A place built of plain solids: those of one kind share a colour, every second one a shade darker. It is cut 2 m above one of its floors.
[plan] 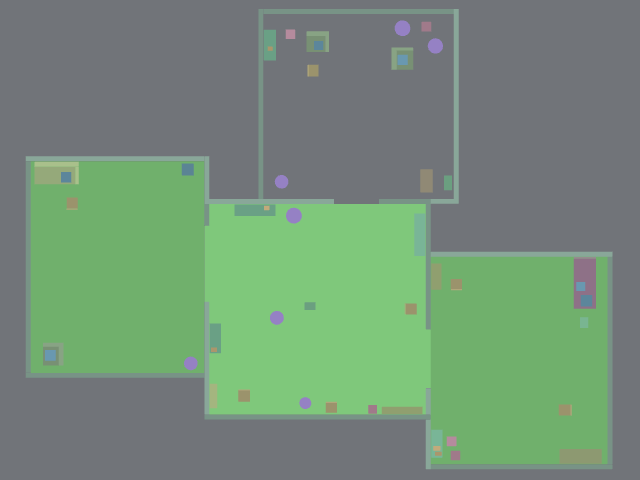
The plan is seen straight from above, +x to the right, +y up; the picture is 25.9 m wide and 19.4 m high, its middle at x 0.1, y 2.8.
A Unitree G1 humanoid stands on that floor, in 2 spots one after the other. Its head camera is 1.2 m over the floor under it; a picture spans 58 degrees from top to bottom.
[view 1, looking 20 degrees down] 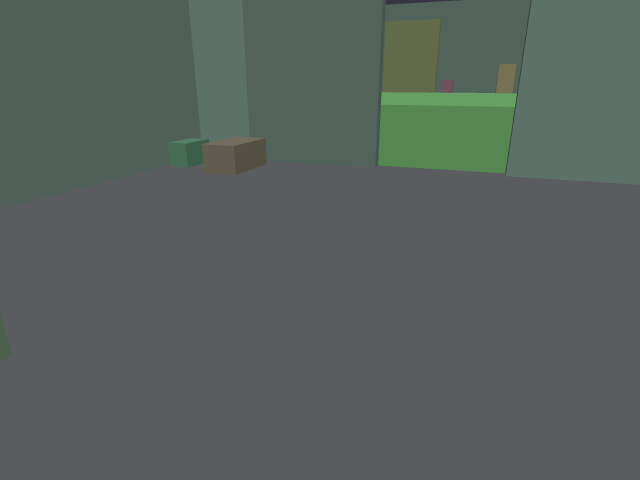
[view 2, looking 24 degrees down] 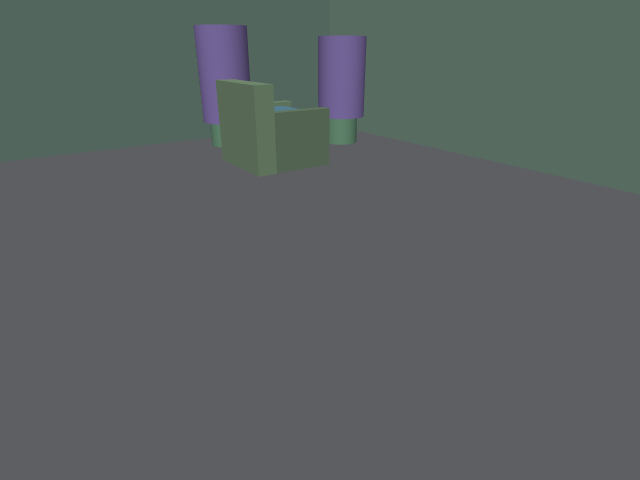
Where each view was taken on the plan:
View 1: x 1.05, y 10.81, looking -70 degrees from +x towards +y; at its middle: ground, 3.51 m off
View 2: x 1.05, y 5.83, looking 55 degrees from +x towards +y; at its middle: ground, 2.95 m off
